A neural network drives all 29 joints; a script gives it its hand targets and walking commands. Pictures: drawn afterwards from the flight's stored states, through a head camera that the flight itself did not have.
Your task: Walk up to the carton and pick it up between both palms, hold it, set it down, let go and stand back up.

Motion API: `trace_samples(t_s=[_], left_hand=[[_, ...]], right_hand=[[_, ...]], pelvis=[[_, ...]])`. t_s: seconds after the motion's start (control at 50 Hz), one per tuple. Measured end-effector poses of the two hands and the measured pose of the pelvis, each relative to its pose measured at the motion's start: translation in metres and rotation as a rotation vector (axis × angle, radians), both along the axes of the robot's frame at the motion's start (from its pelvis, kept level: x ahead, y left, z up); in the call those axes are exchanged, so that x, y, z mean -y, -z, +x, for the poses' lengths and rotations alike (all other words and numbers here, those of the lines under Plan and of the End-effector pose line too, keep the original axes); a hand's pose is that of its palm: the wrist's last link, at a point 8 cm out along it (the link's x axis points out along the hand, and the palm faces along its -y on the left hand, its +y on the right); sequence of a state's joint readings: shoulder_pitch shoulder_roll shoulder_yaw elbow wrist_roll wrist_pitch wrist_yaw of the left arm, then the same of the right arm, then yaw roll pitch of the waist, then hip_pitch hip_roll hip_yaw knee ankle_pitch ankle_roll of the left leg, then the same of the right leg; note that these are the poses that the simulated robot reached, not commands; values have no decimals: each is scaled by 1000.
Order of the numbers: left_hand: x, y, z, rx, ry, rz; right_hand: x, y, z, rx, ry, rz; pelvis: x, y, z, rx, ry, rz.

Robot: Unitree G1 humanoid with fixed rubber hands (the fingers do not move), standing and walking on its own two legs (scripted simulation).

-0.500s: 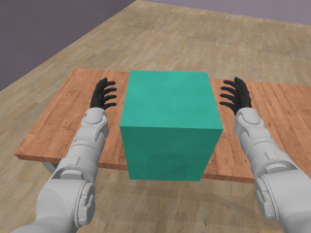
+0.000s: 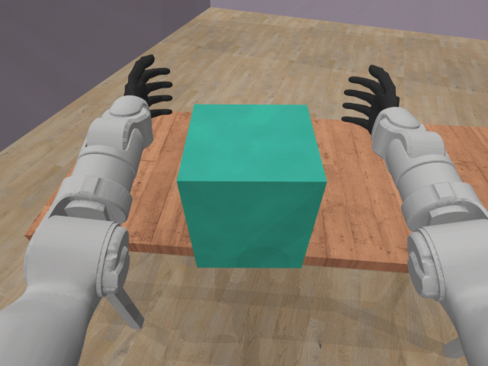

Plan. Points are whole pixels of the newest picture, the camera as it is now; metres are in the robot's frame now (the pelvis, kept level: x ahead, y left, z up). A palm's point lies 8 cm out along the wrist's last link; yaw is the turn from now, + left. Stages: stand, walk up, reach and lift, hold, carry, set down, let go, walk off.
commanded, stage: set down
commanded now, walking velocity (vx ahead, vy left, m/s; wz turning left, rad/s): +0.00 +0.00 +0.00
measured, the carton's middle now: (249, 189) +0.45 +0.01 +0.05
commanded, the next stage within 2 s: none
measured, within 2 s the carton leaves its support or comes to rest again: neither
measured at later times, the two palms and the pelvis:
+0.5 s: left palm (122, 137) +0.43 +0.21 +0.19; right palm (393, 131) +0.44 -0.21 +0.20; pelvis +0.03 +0.01 +0.01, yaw +1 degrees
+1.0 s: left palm (119, 193) +0.36 +0.21 +0.14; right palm (392, 198) +0.36 -0.21 +0.13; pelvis +0.01 +0.01 +0.00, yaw -1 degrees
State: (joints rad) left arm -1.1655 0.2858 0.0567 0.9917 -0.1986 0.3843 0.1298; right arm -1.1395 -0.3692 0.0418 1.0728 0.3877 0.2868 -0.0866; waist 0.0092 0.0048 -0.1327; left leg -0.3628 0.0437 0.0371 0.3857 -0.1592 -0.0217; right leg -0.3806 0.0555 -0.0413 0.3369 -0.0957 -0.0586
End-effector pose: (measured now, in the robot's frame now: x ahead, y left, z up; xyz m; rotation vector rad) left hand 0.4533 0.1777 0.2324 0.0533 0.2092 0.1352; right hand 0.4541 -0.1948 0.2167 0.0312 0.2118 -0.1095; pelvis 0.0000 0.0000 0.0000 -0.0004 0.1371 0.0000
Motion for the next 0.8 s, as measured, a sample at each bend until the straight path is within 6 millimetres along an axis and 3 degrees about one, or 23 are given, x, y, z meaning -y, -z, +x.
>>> trace_samples(t_s=[0.12,0.36,0.44,0.6,0.8], left_hand=[[-22,-17,1,18,-19,-12],[-23,2,8,0,40,-9],[-27,23,-5,-16,43,-7],[-36,72,-46,-45,26,-34],[-24,58,-64,-7,34,-36]], right_hand=[[1,-6,2,-13,13,-6],[7,-19,9,2,12,-9],[14,-3,-3,-5,9,-13],[18,51,-43,-17,-12,2],[12,61,-65,24,-47,20]], pelvis=[[3,-1,6,18,-15,-2],[0,-4,22,55,-33,-10],[-3,-5,27,96,-28,-10],[-8,-5,27,133,-24,-6],[-13,-4,14,137,8,0]])
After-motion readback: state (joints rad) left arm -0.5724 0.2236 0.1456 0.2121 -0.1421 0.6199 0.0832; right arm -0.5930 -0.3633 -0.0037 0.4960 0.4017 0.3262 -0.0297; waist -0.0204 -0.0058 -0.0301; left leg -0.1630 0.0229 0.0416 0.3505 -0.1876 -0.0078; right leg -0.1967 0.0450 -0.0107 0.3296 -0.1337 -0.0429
